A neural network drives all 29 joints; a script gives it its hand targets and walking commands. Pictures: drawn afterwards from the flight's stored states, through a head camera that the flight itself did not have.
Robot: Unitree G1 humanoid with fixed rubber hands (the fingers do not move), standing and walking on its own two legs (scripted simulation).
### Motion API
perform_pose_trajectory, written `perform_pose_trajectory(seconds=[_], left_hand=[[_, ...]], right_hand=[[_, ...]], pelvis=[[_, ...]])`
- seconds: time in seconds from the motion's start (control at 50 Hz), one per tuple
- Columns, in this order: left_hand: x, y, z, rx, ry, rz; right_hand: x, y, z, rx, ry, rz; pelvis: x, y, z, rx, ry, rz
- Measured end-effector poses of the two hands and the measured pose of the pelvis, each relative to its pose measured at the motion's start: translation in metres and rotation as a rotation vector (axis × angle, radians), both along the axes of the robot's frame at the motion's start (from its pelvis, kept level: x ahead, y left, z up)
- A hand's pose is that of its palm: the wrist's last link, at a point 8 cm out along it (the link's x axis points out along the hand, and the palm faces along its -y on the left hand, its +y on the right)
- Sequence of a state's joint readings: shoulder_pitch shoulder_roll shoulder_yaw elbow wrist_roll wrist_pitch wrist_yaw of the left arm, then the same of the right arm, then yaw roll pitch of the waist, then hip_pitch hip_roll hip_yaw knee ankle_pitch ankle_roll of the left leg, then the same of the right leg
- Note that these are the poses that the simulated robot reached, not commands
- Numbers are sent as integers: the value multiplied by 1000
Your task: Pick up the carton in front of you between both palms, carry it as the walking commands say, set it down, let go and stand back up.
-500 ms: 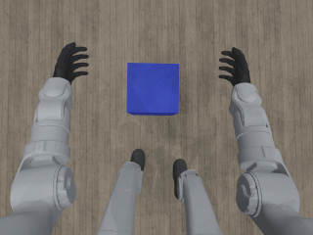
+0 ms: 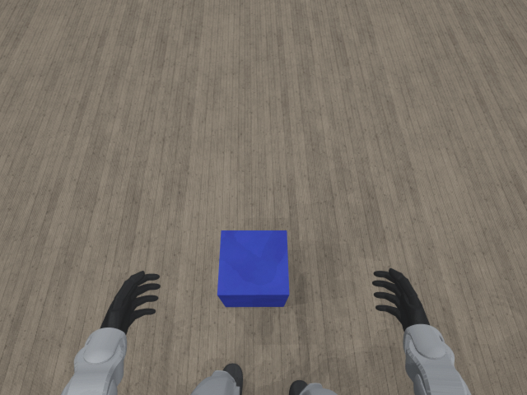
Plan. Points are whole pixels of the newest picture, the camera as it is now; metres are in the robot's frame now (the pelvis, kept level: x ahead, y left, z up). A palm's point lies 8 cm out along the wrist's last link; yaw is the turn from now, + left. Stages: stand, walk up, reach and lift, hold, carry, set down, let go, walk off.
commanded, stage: let go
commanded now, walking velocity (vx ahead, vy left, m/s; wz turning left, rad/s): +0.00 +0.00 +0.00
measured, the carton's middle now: (254, 271) +0.44 +0.05 -0.64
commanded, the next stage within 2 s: stand in 0.62 s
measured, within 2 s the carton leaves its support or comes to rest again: neither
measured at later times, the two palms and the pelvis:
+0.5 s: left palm (114, 354) +0.18 +0.22 -0.05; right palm (450, 367) +0.18 -0.24 -0.05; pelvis +0.01 -0.01 +0.02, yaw +0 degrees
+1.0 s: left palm (73, 361) +0.17 +0.29 -0.08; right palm (477, 377) +0.17 -0.29 -0.07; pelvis +0.03 +0.01 +0.01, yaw -1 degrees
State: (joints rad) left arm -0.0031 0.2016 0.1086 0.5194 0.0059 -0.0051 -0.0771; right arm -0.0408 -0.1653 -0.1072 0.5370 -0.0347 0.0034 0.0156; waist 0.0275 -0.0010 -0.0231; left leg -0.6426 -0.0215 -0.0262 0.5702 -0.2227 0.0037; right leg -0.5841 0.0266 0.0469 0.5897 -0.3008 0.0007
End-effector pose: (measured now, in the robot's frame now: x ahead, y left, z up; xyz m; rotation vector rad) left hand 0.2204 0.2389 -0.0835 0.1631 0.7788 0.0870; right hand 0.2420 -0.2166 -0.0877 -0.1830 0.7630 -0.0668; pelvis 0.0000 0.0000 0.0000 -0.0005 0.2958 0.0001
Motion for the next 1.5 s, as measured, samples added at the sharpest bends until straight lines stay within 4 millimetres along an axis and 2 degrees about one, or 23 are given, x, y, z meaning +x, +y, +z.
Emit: perform_pose_trajectory(seconds=[0.14,0.28,0.52,0.64,0.78,0.88,1.12,1.28,1.5], left_hand=[[-40,-11,24,-1,6,-3],[-50,-19,31,-5,9,-21],[-43,-17,33,4,21,-33],[-44,-6,33,46,36,-13],[-50,34,19,147,65,18],[-55,48,11,169,110,22],[-53,51,2,174,163,15],[-59,55,2,184,184,20],[-79,61,0,195,228,32]], right_hand=[[-42,-19,24,-2,6,-2],[-64,-30,37,-3,16,-5],[-65,-24,39,5,31,-8],[-68,-22,33,-20,37,-15],[-82,-53,21,-158,124,-45],[-81,-68,23,-203,153,-65],[-77,-67,18,-207,185,-83],[-88,-68,14,-201,217,-96],[-107,-76,13,-209,257,-108]], pelvis=[[10,-8,13,9,-172,1],[14,-14,16,15,-301,2],[14,-10,15,13,-382,-4],[16,-5,14,10,-369,0],[23,0,10,1,-305,-6],[29,3,11,-1,-290,-8],[37,7,13,0,-292,-12],[36,8,14,0,-303,-12],[28,7,17,-1,-318,-11]])
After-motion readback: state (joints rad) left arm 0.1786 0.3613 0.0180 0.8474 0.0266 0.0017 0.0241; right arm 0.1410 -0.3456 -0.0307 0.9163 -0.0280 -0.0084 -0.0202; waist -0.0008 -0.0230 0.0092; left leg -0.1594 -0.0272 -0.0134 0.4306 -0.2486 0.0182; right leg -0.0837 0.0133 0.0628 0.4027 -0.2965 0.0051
